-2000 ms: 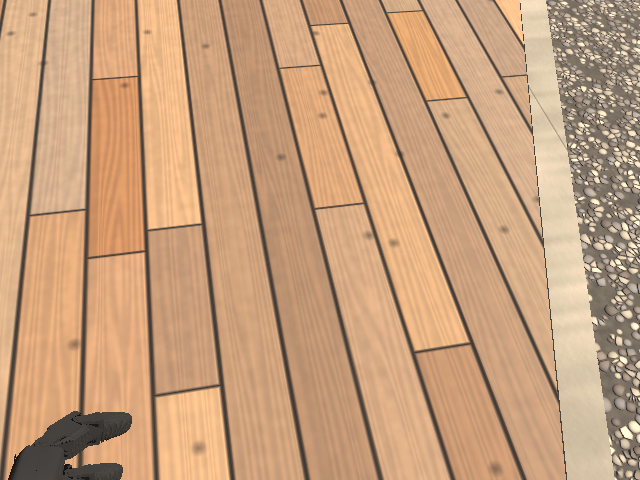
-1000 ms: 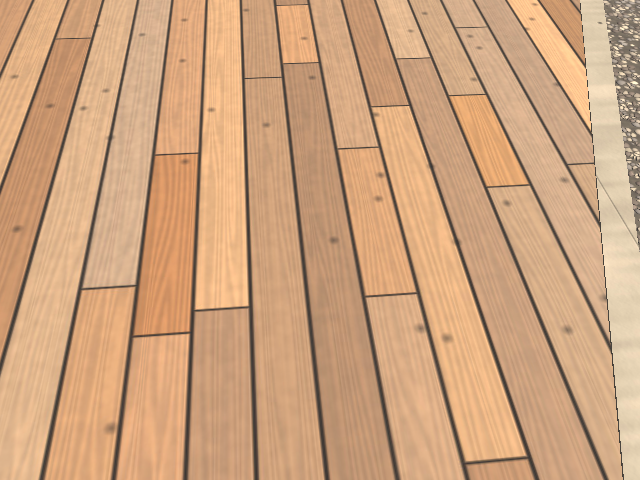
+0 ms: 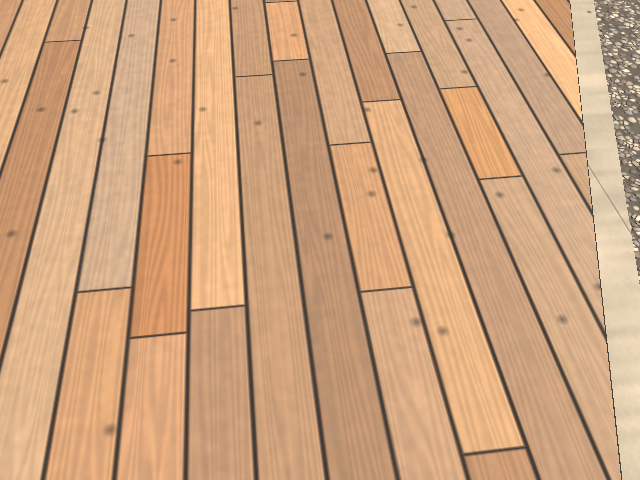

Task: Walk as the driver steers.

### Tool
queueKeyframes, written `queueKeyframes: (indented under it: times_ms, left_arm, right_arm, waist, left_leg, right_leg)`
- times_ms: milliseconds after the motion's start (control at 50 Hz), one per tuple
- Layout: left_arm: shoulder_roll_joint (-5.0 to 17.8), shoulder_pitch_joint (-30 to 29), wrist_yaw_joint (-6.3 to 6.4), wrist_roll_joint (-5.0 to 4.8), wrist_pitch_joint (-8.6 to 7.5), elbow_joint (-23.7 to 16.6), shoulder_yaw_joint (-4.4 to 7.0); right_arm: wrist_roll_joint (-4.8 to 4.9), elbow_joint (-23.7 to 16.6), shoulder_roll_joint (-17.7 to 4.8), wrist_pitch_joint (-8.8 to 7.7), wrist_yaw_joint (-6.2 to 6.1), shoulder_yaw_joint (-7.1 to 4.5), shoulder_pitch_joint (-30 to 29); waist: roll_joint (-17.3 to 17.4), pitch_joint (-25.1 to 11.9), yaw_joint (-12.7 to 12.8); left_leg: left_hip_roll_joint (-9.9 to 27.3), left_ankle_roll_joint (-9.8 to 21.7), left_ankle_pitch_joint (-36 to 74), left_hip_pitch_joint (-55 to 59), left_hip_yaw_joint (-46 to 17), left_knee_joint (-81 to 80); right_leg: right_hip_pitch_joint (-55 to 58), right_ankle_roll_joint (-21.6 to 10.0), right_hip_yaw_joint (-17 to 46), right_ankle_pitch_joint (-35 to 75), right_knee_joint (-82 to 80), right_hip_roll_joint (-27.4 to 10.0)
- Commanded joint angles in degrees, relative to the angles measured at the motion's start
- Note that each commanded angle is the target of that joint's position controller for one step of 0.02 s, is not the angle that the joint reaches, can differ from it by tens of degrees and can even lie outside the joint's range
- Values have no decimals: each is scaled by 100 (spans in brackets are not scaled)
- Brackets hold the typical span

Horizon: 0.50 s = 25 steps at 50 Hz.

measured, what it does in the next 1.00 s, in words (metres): stands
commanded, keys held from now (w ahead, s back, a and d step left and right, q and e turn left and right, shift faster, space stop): shift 0.82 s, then w+shift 0.18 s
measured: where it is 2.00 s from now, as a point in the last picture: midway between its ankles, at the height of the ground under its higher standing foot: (338, 377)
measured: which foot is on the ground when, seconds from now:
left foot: down 0.00-1.00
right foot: down 0.00-1.00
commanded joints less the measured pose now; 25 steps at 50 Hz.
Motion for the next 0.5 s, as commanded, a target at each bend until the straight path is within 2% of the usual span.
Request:
queueKeyframes:
  times_ms: [20, 500]
  left_arm:
    - [540, 256, 15, 0, -26, -93, 66]
    - [493, 425, 10, -10, -23, -85, 11]
  right_arm:
    - [2, -43, -495, -22, -13, -70, 547]
    - [10, -48, -429, -40, -19, -31, 829]
  waist:
    - [104, 211, -4]
    - [103, 264, -8]
  left_leg:
    - [166, 65, 909, -841, -79, -637]
    - [162, 36, 827, -894, -15, -598]
  right_leg:
    - [549, -203, -102, 817, -236, 8]
    - [515, -230, -100, 825, -188, 34]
